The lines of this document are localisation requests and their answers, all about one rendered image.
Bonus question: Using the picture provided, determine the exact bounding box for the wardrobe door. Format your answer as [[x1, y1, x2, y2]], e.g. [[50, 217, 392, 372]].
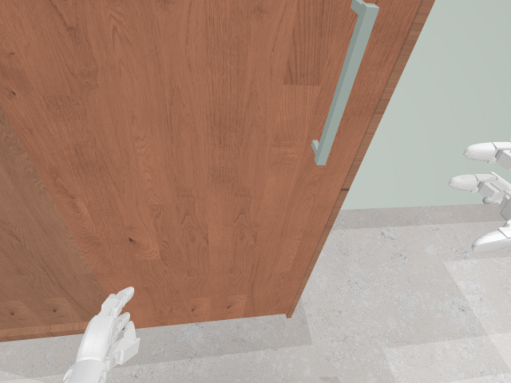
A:
[[0, 0, 421, 329], [0, 105, 115, 330]]

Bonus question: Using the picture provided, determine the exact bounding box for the robot left hand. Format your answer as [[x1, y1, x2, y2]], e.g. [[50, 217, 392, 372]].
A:
[[76, 286, 140, 372]]

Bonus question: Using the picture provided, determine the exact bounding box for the robot left forearm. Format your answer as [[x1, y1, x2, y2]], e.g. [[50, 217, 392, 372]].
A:
[[62, 359, 107, 383]]

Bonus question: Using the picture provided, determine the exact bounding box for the robot right hand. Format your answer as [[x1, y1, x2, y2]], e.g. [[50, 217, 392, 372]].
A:
[[449, 140, 511, 253]]

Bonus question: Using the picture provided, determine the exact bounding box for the handle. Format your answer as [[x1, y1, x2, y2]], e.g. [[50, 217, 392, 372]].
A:
[[311, 0, 379, 165]]

